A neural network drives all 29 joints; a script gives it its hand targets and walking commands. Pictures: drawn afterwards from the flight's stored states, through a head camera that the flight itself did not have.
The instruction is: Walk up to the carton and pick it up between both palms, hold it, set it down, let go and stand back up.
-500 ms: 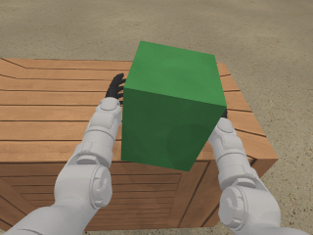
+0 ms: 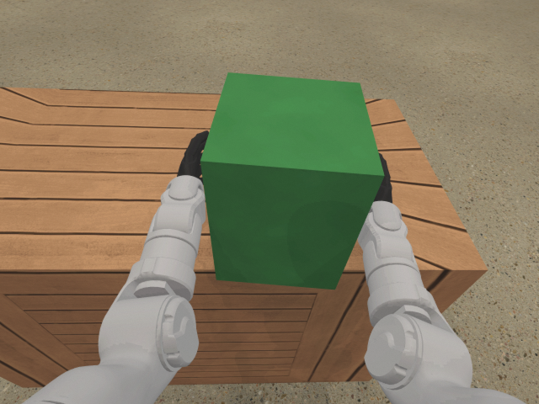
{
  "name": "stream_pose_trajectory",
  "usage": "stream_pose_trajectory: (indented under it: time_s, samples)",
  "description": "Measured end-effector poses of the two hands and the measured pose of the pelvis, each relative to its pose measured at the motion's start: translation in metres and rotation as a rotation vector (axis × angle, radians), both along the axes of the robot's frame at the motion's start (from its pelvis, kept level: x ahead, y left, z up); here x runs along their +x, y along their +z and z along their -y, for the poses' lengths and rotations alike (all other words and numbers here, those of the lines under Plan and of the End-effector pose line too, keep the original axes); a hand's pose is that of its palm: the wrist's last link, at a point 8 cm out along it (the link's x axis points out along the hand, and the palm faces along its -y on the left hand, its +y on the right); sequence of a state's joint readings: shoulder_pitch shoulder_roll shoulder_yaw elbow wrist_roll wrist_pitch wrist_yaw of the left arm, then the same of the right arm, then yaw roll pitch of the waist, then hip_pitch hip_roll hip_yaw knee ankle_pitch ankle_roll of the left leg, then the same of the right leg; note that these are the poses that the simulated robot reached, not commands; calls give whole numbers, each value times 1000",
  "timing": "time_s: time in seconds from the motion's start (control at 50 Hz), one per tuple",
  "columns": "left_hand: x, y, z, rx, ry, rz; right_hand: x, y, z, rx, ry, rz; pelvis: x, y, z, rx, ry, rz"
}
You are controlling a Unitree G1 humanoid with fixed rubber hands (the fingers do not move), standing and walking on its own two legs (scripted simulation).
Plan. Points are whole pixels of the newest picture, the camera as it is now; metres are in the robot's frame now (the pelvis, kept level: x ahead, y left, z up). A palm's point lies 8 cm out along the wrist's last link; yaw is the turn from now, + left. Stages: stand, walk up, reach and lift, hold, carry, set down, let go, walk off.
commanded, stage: set down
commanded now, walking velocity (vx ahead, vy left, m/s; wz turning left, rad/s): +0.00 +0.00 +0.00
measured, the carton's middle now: (284, 186) +0.41 -0.01 +0.11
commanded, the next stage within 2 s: none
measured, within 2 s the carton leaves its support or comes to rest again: neither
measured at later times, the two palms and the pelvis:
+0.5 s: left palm (192, 173) +0.43 +0.13 +0.12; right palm (397, 205) +0.39 -0.20 +0.09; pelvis -0.02 +0.00 -0.01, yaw -2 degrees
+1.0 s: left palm (149, 236) +0.31 +0.18 +0.10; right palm (435, 265) +0.27 -0.22 +0.10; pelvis -0.04 -0.03 -0.01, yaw +0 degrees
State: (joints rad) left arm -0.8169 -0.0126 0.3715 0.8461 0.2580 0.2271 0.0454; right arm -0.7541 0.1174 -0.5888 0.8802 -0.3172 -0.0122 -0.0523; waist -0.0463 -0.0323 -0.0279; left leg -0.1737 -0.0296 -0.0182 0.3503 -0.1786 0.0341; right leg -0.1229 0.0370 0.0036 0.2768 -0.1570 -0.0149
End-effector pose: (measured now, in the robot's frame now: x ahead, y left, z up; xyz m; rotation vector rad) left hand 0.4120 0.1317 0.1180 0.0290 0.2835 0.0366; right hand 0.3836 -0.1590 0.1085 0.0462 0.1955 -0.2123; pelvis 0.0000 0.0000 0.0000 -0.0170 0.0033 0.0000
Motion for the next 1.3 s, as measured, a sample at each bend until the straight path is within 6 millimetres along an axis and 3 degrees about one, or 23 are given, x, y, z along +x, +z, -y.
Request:
stream_pose_trajectory:
  time_s: [0.3,0.48,0.6,0.74,0.84,0.92,1.1,1.3]
  samples:
    - [7,-5,2,2,12,-32,6,-15,4,6,15,-86,-12,-3,-3,-6,-15,-68]
    - [15,-2,0,7,1,-41,10,-21,38,38,-45,-122,-15,-10,-3,-25,-37,-213]
    - [-5,-4,-10,13,-51,-38,-11,-14,66,21,-46,-87,-19,-8,2,-22,-35,-162]
    - [-48,-25,-29,1,-53,-82,-60,-11,93,-11,-35,-82,-26,-6,13,-7,-31,-113]
    - [-75,-29,-43,-1,-17,-69,-94,-8,86,-4,18,-74,-32,-6,22,2,-33,-68]
    - [-89,-27,-47,-19,-5,-70,-107,-10,73,10,41,-94,-38,-7,26,7,-23,-44]
    - [-104,-7,-47,-32,-8,-17,-106,-11,45,42,29,-86,-49,-11,23,7,15,-3]
    - [-110,-13,-53,-3,9,-37,-102,-7,44,65,-8,-77,-48,-9,13,6,-8,32]
